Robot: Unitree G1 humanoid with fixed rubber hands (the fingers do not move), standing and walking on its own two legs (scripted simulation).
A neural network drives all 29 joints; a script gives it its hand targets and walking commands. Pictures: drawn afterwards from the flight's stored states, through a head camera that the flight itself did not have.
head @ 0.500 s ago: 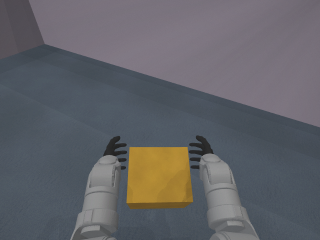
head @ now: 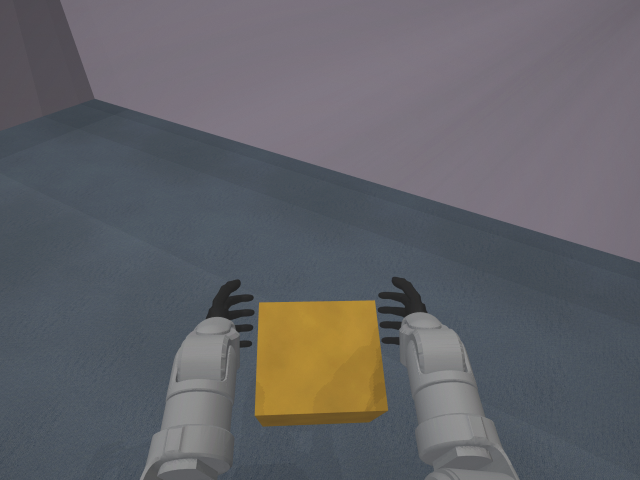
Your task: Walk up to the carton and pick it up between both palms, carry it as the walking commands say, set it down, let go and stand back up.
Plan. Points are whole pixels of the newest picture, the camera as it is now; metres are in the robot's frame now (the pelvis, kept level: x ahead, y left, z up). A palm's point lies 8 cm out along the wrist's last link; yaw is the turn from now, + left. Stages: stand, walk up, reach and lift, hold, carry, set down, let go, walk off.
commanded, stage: hold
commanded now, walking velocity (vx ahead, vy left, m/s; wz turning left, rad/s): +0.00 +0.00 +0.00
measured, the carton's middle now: (317, 365) +0.31 +0.00 -0.05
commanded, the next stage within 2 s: carry in 1.20 s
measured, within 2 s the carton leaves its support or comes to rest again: neither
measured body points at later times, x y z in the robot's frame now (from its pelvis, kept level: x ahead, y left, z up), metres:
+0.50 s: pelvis +0.00 +0.01 +0.00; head -0.07 +0.01 +0.44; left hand +0.31 +0.13 +0.05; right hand +0.31 -0.13 +0.05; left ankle +0.05 +0.12 -0.74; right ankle +0.03 -0.12 -0.74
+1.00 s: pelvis +0.00 +0.00 +0.00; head -0.06 +0.00 +0.45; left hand +0.31 +0.13 +0.05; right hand +0.31 -0.13 +0.05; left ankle +0.05 +0.12 -0.74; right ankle +0.03 -0.12 -0.74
